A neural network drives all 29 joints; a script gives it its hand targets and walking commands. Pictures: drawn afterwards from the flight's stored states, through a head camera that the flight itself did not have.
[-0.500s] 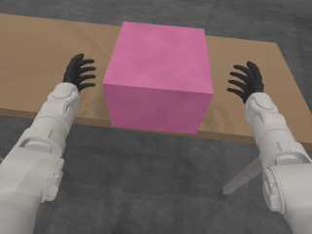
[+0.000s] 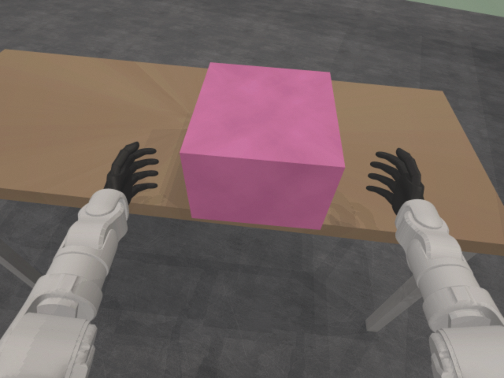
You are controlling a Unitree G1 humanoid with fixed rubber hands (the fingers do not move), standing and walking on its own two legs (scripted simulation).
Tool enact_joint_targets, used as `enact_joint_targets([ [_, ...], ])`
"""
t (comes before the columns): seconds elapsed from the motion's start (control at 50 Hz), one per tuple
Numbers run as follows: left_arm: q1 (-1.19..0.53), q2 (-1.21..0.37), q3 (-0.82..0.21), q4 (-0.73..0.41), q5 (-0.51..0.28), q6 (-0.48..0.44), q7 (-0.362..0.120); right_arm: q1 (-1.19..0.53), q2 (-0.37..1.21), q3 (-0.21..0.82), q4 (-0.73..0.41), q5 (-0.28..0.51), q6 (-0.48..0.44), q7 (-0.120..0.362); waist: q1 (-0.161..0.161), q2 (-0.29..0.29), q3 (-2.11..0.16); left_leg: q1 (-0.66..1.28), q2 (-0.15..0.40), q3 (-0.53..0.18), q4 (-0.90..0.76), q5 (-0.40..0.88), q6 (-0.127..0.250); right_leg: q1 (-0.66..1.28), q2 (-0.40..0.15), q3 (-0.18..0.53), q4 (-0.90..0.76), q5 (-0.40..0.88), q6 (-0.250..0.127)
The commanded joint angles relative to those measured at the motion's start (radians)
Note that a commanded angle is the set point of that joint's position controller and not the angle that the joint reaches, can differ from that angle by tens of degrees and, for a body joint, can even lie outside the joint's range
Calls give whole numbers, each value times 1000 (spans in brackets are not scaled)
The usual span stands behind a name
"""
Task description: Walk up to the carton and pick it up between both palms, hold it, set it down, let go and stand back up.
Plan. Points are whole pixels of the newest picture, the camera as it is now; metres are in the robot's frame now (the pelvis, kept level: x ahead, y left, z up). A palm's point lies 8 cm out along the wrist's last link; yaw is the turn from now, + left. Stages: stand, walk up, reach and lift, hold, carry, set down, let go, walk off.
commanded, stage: set down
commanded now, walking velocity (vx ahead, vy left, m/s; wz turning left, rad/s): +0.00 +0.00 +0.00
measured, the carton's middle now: (263, 142) +0.58 -0.03 +0.04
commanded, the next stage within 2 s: let go in 1.84 s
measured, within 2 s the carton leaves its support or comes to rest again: neither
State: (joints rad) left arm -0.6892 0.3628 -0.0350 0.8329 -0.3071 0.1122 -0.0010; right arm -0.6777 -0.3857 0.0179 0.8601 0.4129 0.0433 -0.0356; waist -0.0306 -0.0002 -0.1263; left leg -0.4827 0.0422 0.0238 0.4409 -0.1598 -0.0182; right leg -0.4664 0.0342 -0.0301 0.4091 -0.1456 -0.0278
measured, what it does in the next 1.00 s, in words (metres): stands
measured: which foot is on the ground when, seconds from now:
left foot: down 0.00-1.00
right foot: down 0.00-1.00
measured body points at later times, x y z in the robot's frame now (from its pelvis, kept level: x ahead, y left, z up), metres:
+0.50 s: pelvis +0.03 +0.00 +0.01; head +0.04 +0.01 +0.46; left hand +0.35 +0.22 +0.05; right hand +0.34 -0.25 +0.06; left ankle +0.02 +0.13 -0.74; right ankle +0.02 -0.10 -0.74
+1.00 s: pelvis +0.03 +0.01 +0.01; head +0.04 +0.01 +0.46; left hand +0.29 +0.23 +0.00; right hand +0.28 -0.23 +0.00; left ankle +0.02 +0.13 -0.74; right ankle +0.02 -0.10 -0.74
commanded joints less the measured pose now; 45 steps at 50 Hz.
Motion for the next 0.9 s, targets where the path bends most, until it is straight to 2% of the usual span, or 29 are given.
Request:
enact_joint_targets([
  [0.0,-436,210,89,-348,12,-31,1,-396,-217,-97,-304,-20,-56,-3,-10,18,-612,413,-52,-7,6,245,2,239,23,-5,-37,287,72],
  [0.16,-189,194,126,-551,26,23,-5,-176,-179,-133,-490,-51,-34,-3,-10,9,-511,446,-56,-6,-24,271,6,315,19,10,-54,307,70],
  [0.44,194,134,128,-735,48,-1,-13,212,-117,-155,-711,-73,-44,7,8,-2,-291,459,-62,-12,-75,279,-2,389,3,41,-81,325,53],
  [0.58,268,105,109,-732,53,-7,-1,311,-81,-158,-734,-121,-18,21,20,2,-189,447,-48,-17,-115,179,4,352,-14,54,-107,213,39],
  [0.7,366,96,111,-755,64,-9,4,401,-68,-155,-763,-150,-19,25,26,-10,-202,453,-49,-10,-108,222,2,389,-12,60,-94,283,40],
  [0.88,505,59,103,-734,102,-8,2,538,-27,-144,-738,-202,-31,33,33,-11,-126,460,-45,-2,-122,208,-5,384,-14,56,-113,248,31],
])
